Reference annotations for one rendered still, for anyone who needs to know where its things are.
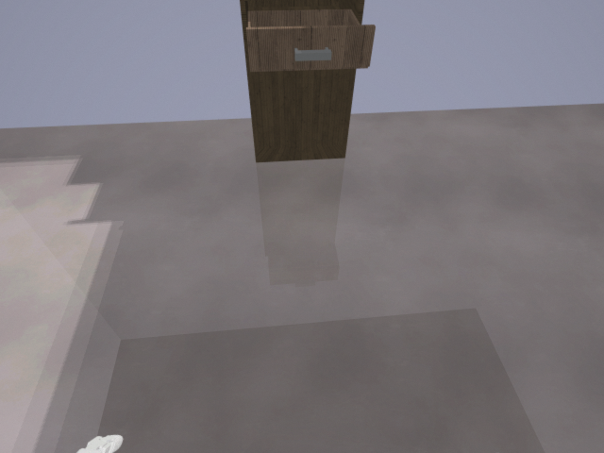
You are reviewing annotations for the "drawer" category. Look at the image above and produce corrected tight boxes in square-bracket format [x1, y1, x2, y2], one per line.
[246, 9, 376, 72]

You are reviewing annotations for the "cabinet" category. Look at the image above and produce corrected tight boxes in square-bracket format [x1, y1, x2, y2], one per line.
[240, 0, 364, 162]

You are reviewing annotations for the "handle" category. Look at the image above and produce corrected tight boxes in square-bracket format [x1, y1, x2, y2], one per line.
[294, 47, 332, 61]

